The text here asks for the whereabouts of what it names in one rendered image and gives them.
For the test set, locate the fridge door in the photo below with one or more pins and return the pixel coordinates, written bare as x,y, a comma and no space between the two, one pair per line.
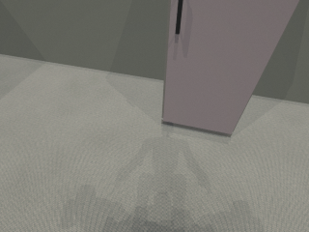
215,63

